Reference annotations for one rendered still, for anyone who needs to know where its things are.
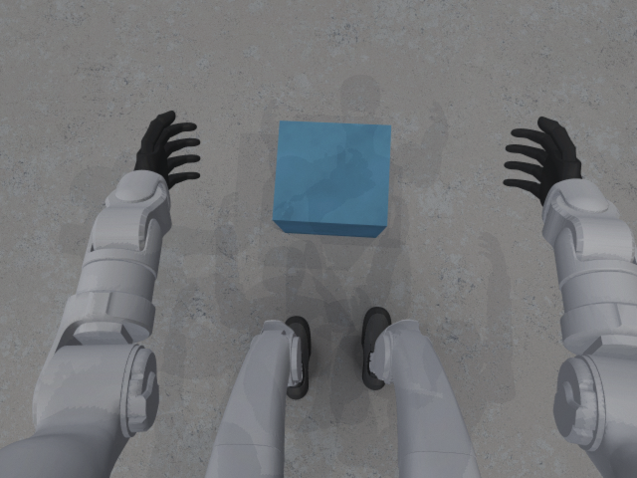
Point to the right robot upper arm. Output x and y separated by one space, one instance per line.
595 406

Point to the right robot hand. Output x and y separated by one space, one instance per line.
558 158

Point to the carton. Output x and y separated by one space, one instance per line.
332 178

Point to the robot right shin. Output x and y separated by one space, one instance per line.
401 325

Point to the robot left thigh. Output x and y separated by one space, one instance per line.
250 442

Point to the right robot forearm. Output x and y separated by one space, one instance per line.
596 263

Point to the left robot forearm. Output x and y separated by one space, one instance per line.
113 301

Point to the left robot upper arm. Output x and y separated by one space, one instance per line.
92 399

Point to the left robot hand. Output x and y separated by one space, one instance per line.
155 148

